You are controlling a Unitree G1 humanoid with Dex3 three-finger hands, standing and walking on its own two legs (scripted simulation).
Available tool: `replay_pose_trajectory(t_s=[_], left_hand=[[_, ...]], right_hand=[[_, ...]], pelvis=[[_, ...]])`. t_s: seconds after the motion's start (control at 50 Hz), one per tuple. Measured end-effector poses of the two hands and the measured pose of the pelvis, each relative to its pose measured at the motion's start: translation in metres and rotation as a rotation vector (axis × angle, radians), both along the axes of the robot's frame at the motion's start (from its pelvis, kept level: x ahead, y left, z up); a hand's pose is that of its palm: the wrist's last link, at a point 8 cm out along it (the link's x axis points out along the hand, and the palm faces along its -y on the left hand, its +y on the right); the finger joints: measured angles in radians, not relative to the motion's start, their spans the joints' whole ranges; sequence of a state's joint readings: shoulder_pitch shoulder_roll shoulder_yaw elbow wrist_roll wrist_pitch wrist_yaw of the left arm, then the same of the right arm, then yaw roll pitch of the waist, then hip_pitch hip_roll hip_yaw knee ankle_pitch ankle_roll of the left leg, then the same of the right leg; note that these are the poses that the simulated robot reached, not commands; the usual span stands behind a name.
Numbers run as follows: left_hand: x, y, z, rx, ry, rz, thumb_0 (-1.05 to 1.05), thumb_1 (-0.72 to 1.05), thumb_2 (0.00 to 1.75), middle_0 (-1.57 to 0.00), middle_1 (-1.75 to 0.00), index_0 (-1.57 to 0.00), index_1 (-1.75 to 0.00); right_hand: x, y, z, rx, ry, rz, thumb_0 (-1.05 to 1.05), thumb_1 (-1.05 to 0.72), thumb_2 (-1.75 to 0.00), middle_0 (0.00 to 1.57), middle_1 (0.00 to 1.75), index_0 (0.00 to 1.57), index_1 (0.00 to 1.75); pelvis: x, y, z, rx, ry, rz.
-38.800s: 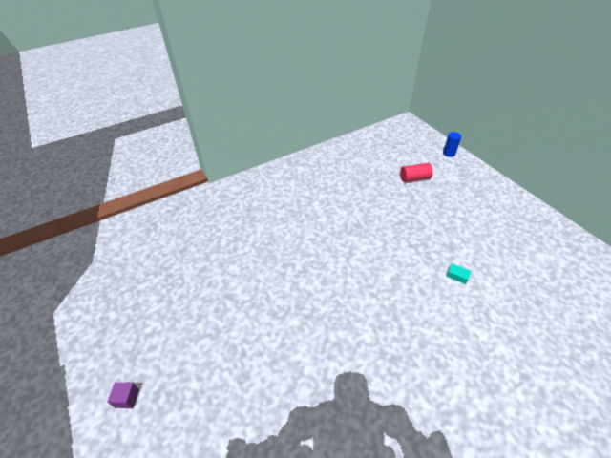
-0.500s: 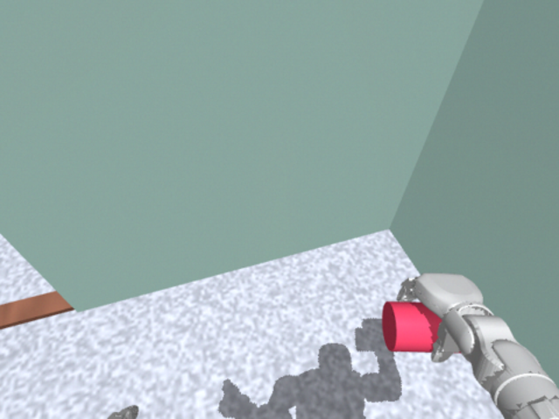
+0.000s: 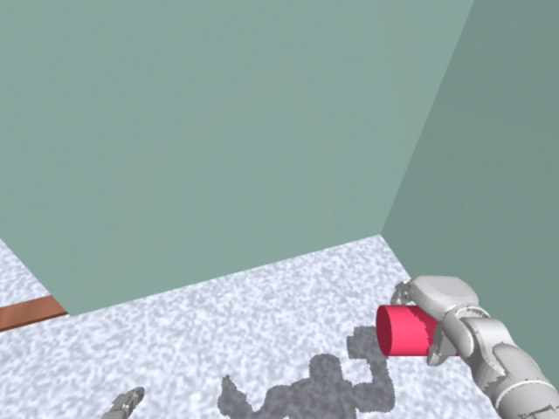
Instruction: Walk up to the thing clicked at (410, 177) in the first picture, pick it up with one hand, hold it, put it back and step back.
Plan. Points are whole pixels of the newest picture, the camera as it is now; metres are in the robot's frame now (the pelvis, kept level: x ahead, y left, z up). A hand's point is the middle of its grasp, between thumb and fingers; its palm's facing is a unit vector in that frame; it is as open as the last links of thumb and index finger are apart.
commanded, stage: hold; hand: right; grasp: from above
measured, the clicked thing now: (424, 330) +0.29 -0.22 -0.07
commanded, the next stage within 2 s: crouch in 0.82 s
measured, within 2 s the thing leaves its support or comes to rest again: neither
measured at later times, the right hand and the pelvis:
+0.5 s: hand (434, 325) +0.28 -0.22 -0.02, palm faces -0.46 +0.04 -0.89, open 10.2 cm; pelvis +0.00 +0.00 +0.01, yaw +0 degrees
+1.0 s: hand (433, 319) +0.29 -0.22 -0.03, palm faces -0.47 +0.05 -0.88, open 10.3 cm; pelvis +0.01 +0.00 +0.01, yaw +0 degrees
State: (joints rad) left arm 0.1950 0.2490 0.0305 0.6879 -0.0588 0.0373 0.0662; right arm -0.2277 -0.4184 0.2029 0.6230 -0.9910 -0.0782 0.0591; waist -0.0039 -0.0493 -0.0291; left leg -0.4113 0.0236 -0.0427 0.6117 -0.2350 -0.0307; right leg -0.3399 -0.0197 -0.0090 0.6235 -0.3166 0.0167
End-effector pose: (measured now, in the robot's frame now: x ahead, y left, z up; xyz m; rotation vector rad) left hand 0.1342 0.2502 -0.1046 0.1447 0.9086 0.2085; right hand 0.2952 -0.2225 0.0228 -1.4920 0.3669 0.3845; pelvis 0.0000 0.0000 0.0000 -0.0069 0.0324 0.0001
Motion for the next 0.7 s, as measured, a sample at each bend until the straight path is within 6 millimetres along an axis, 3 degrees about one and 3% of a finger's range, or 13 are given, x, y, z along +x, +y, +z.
replay_pose_trajectory(t_s=[0.26, 0.7], left_hand=[[0.004, 0.001, 0.003, -0.001, -0.018, -0.011, 0.01, 0.90, 0.90, -0.20, -0.30, -0.20, -0.29], [0.016, -0.001, 0.010, -0.003, -0.032, -0.016, 0.01, 0.90, 0.90, -0.20, -0.30, -0.20, -0.29]], right_hand=[[-0.009, 0.004, 0.007, 0.005, 0.000, 0.005, 0.00, 0.02, -0.35, 0.85, 0.21, 0.83, 0.27], [-0.005, 0.004, 0.013, 0.016, 0.008, -0.001, 0.00, 0.02, -0.36, 0.85, 0.23, 0.82, 0.28]], pelvis=[[-0.003, 0.003, 0.003, -0.004, -0.021, 0.000], [0.002, 0.005, 0.008, -0.004, -0.033, 0.001]])
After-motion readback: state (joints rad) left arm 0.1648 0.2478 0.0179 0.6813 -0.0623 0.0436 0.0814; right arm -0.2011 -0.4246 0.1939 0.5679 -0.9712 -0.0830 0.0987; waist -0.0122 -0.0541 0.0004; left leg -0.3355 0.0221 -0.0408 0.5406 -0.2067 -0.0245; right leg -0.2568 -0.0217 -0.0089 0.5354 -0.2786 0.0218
